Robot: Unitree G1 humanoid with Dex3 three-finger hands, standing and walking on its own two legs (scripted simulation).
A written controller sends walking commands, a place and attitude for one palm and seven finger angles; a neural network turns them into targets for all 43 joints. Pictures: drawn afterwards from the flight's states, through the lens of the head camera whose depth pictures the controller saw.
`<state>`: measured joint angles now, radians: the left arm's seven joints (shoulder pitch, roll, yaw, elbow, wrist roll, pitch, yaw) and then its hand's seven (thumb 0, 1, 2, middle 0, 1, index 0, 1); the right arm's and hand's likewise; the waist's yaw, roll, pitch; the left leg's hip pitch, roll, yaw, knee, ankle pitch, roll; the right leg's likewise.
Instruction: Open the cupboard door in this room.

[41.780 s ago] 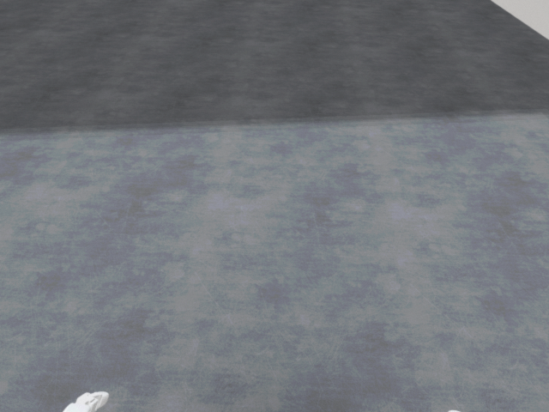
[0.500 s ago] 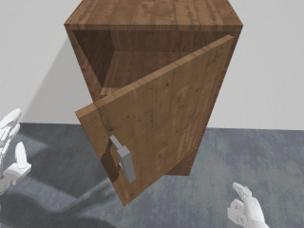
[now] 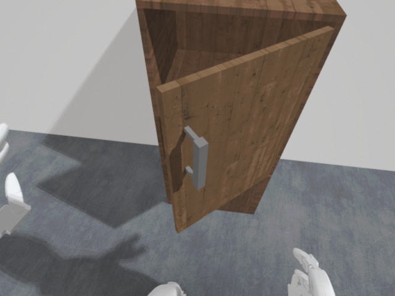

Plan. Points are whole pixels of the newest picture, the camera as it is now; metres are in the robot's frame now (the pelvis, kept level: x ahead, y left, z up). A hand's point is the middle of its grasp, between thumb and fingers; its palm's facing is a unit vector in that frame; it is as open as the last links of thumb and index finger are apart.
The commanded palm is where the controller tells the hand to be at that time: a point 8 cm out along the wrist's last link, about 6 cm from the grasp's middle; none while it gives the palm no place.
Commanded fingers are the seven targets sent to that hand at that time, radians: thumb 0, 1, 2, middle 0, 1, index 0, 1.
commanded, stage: step back with the hand held close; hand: left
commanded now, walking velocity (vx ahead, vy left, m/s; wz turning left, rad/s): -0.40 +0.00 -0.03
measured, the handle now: (194, 159) +0.37 +0.04 +0.08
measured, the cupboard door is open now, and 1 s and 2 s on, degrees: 41 41 41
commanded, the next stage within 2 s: stop stepping back and stand still in 0.28 s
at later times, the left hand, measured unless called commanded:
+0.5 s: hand (0, 279) +0.11 +0.24 +0.18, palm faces +0.26 -0.83 -0.49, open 7.4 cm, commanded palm +0.05 +0.29 +0.19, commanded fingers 0.00 0.90 0.90 -0.20 -0.30 -0.20 -0.30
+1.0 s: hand out of the picture +0.06 +0.26 +0.18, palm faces +0.39 -0.82 -0.42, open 7.4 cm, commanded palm +0.01 +0.30 +0.19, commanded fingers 0.00 0.90 0.90 -0.20 -0.30 -0.20 -0.30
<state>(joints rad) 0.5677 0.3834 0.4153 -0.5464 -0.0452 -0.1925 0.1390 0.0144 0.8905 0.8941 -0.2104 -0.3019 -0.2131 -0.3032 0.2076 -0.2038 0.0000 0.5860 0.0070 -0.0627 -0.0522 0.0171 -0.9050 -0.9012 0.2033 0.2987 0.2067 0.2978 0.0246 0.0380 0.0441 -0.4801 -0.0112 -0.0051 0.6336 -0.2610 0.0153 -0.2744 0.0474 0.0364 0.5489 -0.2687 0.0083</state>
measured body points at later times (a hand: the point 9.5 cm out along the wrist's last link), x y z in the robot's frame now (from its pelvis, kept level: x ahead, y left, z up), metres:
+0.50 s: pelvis -0.12 +0.01 +0.00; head -0.09 +0.02 +0.45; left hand +0.09 +0.28 +0.20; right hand +0.04 -0.23 -0.08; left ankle +0.03 +0.09 -0.71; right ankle -0.22 -0.08 -0.73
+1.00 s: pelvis -0.15 +0.02 +0.01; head -0.17 +0.03 +0.46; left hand +0.03 +0.31 +0.20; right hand -0.04 -0.24 -0.08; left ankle -0.11 +0.13 -0.70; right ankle -0.21 -0.08 -0.73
